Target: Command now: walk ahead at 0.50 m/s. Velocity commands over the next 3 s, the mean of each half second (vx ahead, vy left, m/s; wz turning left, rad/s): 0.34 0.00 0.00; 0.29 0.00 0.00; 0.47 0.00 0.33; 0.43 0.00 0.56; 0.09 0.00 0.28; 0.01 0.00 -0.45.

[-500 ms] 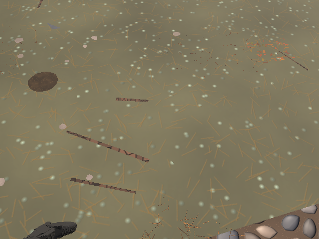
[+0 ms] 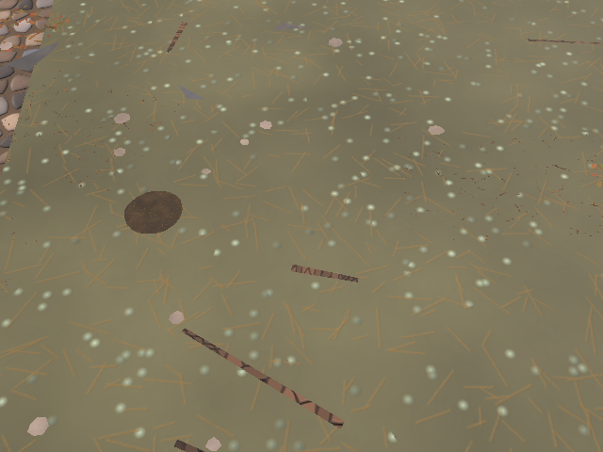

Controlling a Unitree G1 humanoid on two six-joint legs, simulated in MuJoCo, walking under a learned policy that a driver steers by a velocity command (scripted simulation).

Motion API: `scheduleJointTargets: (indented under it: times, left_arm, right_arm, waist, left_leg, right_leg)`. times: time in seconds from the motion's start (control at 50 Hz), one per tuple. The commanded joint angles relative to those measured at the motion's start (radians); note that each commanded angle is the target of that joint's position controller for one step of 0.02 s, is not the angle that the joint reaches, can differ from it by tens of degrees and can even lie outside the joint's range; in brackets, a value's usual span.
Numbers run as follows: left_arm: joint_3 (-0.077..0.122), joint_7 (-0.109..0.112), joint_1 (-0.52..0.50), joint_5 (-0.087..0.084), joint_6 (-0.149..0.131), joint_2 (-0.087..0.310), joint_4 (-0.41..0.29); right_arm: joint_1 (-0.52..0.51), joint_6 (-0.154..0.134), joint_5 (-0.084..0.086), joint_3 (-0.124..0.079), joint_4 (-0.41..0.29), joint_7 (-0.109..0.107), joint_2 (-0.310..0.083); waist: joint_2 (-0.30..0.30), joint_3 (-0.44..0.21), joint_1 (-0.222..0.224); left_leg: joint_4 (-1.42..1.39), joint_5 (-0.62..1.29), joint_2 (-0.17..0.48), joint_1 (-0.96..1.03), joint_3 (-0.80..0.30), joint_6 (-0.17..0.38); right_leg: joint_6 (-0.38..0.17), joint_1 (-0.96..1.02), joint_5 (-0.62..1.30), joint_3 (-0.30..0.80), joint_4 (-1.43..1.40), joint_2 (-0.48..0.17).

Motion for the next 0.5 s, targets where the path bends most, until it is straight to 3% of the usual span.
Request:
scheduleJointTargets:
  times: [0.02,0.08,0.1,0.12,0.14,0.16,0.18,0.2,0.22,0.24,0.28,0.34,0.42,0.5]
  left_arm:
    - [0.043,0.009,0.020,-0.010,0.002,0.178,-0.024]
    - [0.050,0.018,0.011,-0.010,0.022,0.193,-0.009]
    - [0.049,0.020,-0.011,-0.009,0.029,0.196,-0.010]
    - [0.038,0.023,-0.008,-0.001,0.034,0.170,-0.012]
    - [0.012,0.027,0.018,0.026,0.034,0.112,-0.038]
    - [-0.017,0.015,0.147,0.011,0.013,0.002,-0.045]
    - [0.006,0.012,0.080,-0.010,-0.005,0.119,-0.029]
    - [0.019,0.010,-0.004,-0.028,-0.014,0.162,-0.051]
    - [0.017,0.018,-0.040,-0.017,-0.015,0.151,-0.054]
    - [0.022,0.025,-0.059,0.002,-0.008,0.145,-0.054]
    - [0.019,0.029,-0.017,0.006,0.019,0.108,-0.040]
    - [0.008,0.037,-0.026,0.014,0.046,0.066,-0.042]
    - [-0.001,0.034,-0.127,0.016,0.051,0.056,-0.054]
    - [0.007,0.032,-0.197,0.016,0.055,0.078,-0.065]
  right_arm:
    - [-0.102,-0.019,0.007,-0.015,-0.092,0.015,-0.076]
    - [-0.063,-0.024,0.006,-0.028,-0.093,0.025,-0.108]
    - [0.019,-0.025,0.005,-0.041,-0.072,0.023,-0.129]
    - [0.172,-0.023,0.003,-0.067,-0.025,0.015,-0.175]
    - [0.344,-0.017,-0.006,-0.088,0.004,0.004,-0.252]
    - [0.366,-0.012,-0.009,-0.098,0.022,0.012,-0.306]
    - [0.329,-0.015,-0.001,-0.069,0.000,0.015,-0.198]
    - [0.248,-0.018,-0.009,-0.057,-0.016,0.013,-0.164]
    - [0.178,-0.020,-0.016,-0.051,-0.028,0.014,-0.148]
    - [0.137,-0.021,-0.019,-0.045,-0.030,0.016,-0.121]
    - [0.115,-0.028,-0.028,-0.038,-0.018,0.018,-0.094]
    - [0.093,-0.030,-0.026,-0.039,0.011,0.004,-0.108]
    - [0.106,-0.006,-0.024,-0.042,0.046,-0.014,-0.132]
    - [0.128,0.016,-0.018,-0.039,0.091,-0.016,-0.132]
  waist:
    - [-0.099,0.035,-0.006]
    - [-0.120,0.003,-0.049]
    - [-0.123,-0.045,-0.100]
    - [-0.104,-0.146,-0.167]
    - [0.030,-0.305,-0.215]
    - [0.300,-0.399,-0.133]
    - [0.163,-0.337,-0.175]
    - [0.100,-0.205,-0.161]
    - [0.011,-0.148,-0.126]
    - [-0.014,-0.109,-0.102]
    - [0.026,-0.125,-0.055]
    - [0.033,-0.119,-0.030]
    - [0.036,-0.129,-0.067]
    - [0.032,-0.107,-0.092]
  left_leg:
    - [-0.080,0.011,-0.030,0.047,0.013,0.023]
    - [-0.116,-0.110,-0.055,0.113,0.026,0.065]
    - [-0.139,-0.127,-0.086,0.231,0.058,0.087]
    - [-0.137,-0.118,-0.099,0.449,0.071,0.117]
    - [-0.105,-0.089,0.087,0.741,-0.141,0.179]
    - [-0.250,-0.359,0.260,1.018,-0.624,0.333]
    - [-0.319,-0.383,0.248,0.973,-0.650,0.305]
    - [-0.312,-0.191,0.226,0.847,-0.482,0.272]
    - [-0.302,0.072,0.191,0.721,-0.354,0.257]
    - [-0.304,0.271,0.158,0.623,-0.258,0.251]
    - [-0.332,0.438,0.117,0.523,-0.154,0.244]
    - [-0.360,0.540,0.091,0.463,-0.053,0.258]
    - [-0.368,0.480,0.055,0.473,0.018,0.226]
    - [-0.341,0.343,0.081,0.518,-0.017,0.225]
  right_leg:
    - [-0.149,-0.028,0.236,0.125,-0.041,-0.300]
    - [-0.118,0.063,0.373,0.138,0.051,-0.335]
    - [-0.099,0.060,0.520,0.114,0.152,-0.311]
    - [-0.071,0.000,0.578,0.073,0.342,-0.256]
    - [-0.032,-0.192,0.299,0.022,0.669,-0.187]
    - [0.024,-0.580,-0.337,0.066,0.968,-0.004]
    - [0.019,-0.682,-0.377,0.185,1.070,-0.047]
    - [0.013,-0.715,-0.300,0.166,1.079,-0.087]
    - [0.025,-0.669,-0.228,0.134,1.044,-0.135]
    - [0.039,-0.627,-0.197,0.124,0.992,-0.160]
    - [0.058,-0.505,-0.154,0.122,0.926,-0.179]
    - [0.087,-0.463,-0.066,0.104,0.770,-0.174]
    - [0.091,-0.393,0.126,0.081,0.520,-0.159]
    - [0.073,-0.367,0.120,0.088,0.403,-0.146]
